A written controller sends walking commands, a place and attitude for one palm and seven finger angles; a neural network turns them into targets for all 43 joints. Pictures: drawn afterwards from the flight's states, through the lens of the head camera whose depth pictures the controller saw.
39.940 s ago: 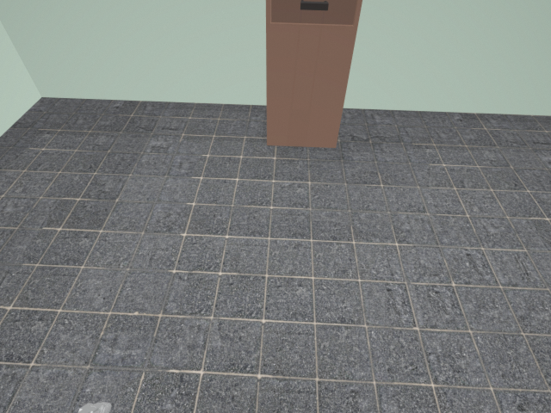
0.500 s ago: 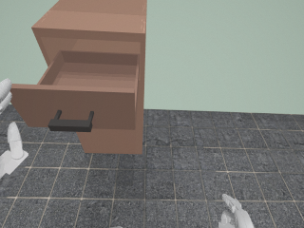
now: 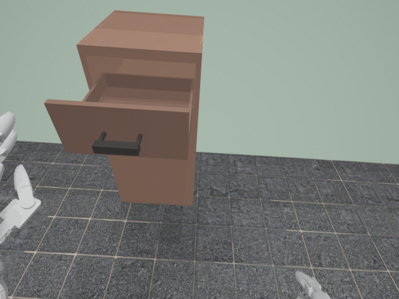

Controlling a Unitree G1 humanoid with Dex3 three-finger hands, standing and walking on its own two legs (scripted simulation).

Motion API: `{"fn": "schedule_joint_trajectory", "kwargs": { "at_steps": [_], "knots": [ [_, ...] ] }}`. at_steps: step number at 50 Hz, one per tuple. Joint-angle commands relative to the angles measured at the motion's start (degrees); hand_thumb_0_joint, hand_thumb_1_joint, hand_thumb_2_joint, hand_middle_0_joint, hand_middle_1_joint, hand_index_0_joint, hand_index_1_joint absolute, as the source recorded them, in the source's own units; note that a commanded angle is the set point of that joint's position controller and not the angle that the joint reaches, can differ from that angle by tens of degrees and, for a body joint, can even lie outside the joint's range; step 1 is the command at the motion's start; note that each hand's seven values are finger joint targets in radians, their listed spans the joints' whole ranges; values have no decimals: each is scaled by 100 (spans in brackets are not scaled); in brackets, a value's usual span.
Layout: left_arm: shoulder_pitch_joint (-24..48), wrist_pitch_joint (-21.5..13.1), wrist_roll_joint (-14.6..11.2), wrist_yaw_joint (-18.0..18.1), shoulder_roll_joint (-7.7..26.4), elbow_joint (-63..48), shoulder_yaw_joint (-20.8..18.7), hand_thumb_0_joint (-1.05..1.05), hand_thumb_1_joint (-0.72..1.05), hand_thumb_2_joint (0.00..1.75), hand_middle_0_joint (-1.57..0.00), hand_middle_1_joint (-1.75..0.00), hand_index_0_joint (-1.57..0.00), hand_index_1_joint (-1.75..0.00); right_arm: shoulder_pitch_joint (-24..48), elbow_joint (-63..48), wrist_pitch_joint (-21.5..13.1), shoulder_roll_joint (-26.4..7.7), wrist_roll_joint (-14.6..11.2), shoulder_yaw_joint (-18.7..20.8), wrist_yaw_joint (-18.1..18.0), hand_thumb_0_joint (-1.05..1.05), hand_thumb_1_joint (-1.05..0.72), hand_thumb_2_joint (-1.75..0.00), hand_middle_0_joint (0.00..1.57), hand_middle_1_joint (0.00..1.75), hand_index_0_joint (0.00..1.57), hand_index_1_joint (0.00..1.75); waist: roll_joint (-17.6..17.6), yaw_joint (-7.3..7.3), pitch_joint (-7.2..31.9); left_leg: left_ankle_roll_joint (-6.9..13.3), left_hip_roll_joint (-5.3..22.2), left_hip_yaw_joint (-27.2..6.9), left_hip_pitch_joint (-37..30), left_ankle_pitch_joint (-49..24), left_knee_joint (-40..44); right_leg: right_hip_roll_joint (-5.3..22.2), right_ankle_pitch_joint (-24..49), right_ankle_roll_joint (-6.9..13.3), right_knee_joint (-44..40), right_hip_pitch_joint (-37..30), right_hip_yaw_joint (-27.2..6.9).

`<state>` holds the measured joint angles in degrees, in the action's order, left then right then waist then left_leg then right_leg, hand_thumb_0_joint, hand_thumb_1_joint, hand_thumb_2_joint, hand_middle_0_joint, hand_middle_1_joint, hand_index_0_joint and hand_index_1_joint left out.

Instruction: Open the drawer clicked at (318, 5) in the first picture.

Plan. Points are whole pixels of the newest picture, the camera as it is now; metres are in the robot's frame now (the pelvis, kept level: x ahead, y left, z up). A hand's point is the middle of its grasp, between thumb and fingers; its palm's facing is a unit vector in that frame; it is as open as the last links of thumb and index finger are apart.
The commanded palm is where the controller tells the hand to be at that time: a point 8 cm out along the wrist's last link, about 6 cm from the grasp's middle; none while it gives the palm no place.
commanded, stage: stop stepping back and stand still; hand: left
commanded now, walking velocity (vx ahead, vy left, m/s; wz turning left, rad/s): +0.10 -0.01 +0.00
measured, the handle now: (119, 142) +0.51 +0.25 +0.02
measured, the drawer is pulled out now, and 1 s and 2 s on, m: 0.30 0.30 0.30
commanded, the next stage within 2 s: let the arm hang, fingers relaxed in 0.22 s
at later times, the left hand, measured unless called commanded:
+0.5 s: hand (97, 285) +0.18 +0.22 -0.09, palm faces +0.08 -0.94 -0.32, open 7.4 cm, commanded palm none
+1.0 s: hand out of the picture -0.05 +0.21 -0.16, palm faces +0.00 -0.97 -0.24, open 7.3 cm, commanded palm none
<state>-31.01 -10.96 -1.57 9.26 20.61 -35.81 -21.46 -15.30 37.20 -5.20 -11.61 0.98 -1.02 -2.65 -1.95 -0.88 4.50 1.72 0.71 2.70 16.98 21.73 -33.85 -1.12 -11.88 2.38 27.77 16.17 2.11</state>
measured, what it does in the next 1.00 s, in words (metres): stands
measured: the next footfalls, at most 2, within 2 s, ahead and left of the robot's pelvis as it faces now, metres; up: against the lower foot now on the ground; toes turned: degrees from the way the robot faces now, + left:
none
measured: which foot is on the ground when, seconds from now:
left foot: down 0.00-1.00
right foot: down 0.00-1.00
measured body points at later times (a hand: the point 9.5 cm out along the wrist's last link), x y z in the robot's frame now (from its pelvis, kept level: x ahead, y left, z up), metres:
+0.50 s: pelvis +0.00 +0.01 -0.01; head -0.01 +0.00 +0.44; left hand +0.17 +0.27 -0.06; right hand +0.12 -0.24 -0.13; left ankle +0.02 +0.11 -0.74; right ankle +0.00 -0.09 -0.74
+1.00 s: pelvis +0.00 +0.02 +0.01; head +0.02 +0.01 +0.46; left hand -0.05 +0.26 -0.15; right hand -0.02 -0.20 -0.16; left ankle +0.02 +0.11 -0.74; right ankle +0.00 -0.09 -0.74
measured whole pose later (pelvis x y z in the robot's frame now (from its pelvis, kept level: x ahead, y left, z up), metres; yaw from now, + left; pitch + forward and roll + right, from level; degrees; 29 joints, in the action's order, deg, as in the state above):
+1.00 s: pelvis +0.00 +0.02 +0.01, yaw +0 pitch -2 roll +0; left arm -19.8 1.0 0.3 2.0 10.7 65.4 0.6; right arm -17.9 63.4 1.0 -8.4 0.7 0.0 -1.3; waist 1.1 -0.2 -3.9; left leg 2.0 -0.8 3.0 10.5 10.8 -23.0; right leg -0.2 -11.9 0.7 22.7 9.0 1.9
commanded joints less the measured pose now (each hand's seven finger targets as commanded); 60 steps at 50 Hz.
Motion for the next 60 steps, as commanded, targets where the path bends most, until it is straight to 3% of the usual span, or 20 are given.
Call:
{"fn": "schedule_joint_trajectory", "kwargs": {
  "at_steps": [1,3,5,7,10,13,15,16,17,18,20,22,24,26,29,32,38,44,53,60],
  "knots": [
    [343,-425,-6,123,1089,-1437,-658,0,90,90,-20,-30,-20,-30,755,-1185,-414,-857,-43,312,-108,0,-90,-90,20,30,20,30,1284,-17,-292,485,1115,-1543,-274,675,1955,104,-1112,-107,348,391,-375],
    [161,-417,19,133,1289,-1440,-944,0,90,90,-20,-30,-20,-30,799,-1158,-417,-662,-102,267,-122,0,-90,-90,20,30,20,30,1601,13,-168,566,1520,-1964,571,2354,2515,-46,-1194,-260,1318,73,-33],
    [42,-332,63,125,1117,-1371,-832,0,90,90,-20,-30,-20,-30,742,-1143,-473,-658,-70,264,-101,0,-90,-90,20,30,20,30,1204,-31,-429,561,1376,-1623,890,1646,2234,7,-961,-263,1108,-136,54],
    [-3,-281,45,109,1033,-1125,-741,0,90,90,-20,-30,-20,-30,778,-1056,-499,-726,-101,245,-88,0,-90,-90,20,30,20,30,883,-15,-548,348,1078,-1041,1022,878,1720,59,-595,-252,109,-590,71],
    [247,-373,-12,113,1140,-1111,-842,0,90,90,-20,-30,-20,-30,701,-999,-496,-730,-86,264,-81,0,-90,-90,20,30,20,30,550,-82,-283,87,518,-521,676,-159,999,470,-30,-18,-512,-613,-696],
    [1,-305,-108,114,1208,-1112,-851,0,90,90,-20,-30,-20,-30,732,-984,-397,-669,-171,311,-7,0,-90,-90,20,30,20,30,-344,-62,-135,-77,166,-231,245,-456,-118,1239,-257,344,-1336,-244,-1818],
    [63,-315,-97,105,1154,-1173,-791,0,90,90,-20,-30,-20,-30,777,-988,-334,-611,-161,267,13,0,-90,-90,20,30,20,30,-312,-71,-182,-107,148,-252,161,-622,98,1316,299,397,-1270,-393,-1578],
    [287,689,614,-656,-46,3771,1514,0,90,90,-20,-30,-20,-30,585,488,-493,-1298,-21,610,422,0,-90,-90,20,30,20,30,1,-361,-299,-133,397,-502,327,-1399,-769,1448,1744,259,14,259,-800],
    [157,1044,467,-811,-249,3942,1459,0,90,90,-20,-30,-20,-30,44,433,-169,-843,-64,516,384,0,-90,-90,20,30,20,30,109,-226,-41,-128,350,-551,-131,-1670,-350,975,1650,174,328,452,-733],
    [287,1124,432,-852,-450,4096,1556,0,90,90,-20,-30,-20,-30,-107,404,-33,-823,-44,472,348,0,-90,-90,20,30,20,30,107,-162,61,72,552,-831,-105,-2418,-78,641,1218,-33,762,415,-306],
    [658,1164,393,-902,-459,4528,1632,0,90,90,-20,-30,-20,-30,175,209,177,-962,11,380,266,0,-90,-90,20,30,20,30,-183,27,-160,413,886,-1283,371,-2460,353,300,366,-218,987,224,-114],
    [879,1167,402,-907,-293,5268,1651,0,90,90,-20,-30,-20,-30,386,221,251,-924,51,320,222,0,-90,-90,20,30,20,30,-667,166,-216,267,582,-975,626,-2359,264,498,1026,-180,460,-445,-389],
    [1096,1155,370,-864,-47,6176,1690,0,90,90,-20,-30,-20,-30,359,383,376,-809,51,315,208,0,-90,-90,20,30,20,30,-767,97,-282,15,194,-530,179,-1857,77,925,1712,89,-4,-405,-833],
    [1379,1136,308,-847,82,7010,1782,0,90,90,-20,-30,-20,-30,206,726,475,-670,31,271,198,0,-90,-90,20,30,20,30,-251,-18,-357,-66,149,-476,-248,-1476,318,997,1327,164,-268,-213,-932],
    [1443,1130,245,-828,-52,8000,1910,0,90,90,-20,-30,-20,-30,180,1158,476,-683,13,179,165,0,-90,-90,20,30,20,30,1015,66,-504,43,486,-825,-208,-1646,1060,554,361,-23,-384,-504,-644],
    [1195,1113,235,-813,-252,8666,1887,0,90,90,-20,-30,-20,-30,71,1468,496,-571,16,187,118,0,-90,-90,20,30,20,30,1340,130,-408,51,516,-829,-184,-1119,1361,528,206,6,-614,-822,-539],
    [1102,1070,211,-780,-332,9415,2027,0,90,90,-20,-30,-20,-30,-390,1992,526,-505,-43,217,87,0,-90,-90,20,30,20,30,516,70,-527,61,603,-820,-536,-1140,1535,561,234,11,-872,-744,-488],
    [951,1068,204,-731,-424,9842,2113,0,90,90,-20,-30,-20,-30,-610,2372,539,-362,-51,204,79,0,-90,-90,20,30,20,30,216,41,-872,58,573,-749,-574,-920,1671,602,-16,2,-963,-531,-492],
    [862,1045,220,-684,-515,9987,2107,0,90,90,-20,-30,-20,-30,-631,2580,538,-211,-52,220,88,0,-90,-90,20,30,20,30,71,63,-1089,48,515,-666,-575,-761,1708,591,-194,-11,-995,-311,-574],
    [940,1033,226,-676,-594,9931,2078,0,90,90,-20,-30,-20,-30,-668,2624,513,-93,-33,232,89,0,-90,-90,20,30,20,30,291,47,-1180,20,480,-614,-465,-734,1718,590,-92,-18,-963,-310,-598]
  ]
}}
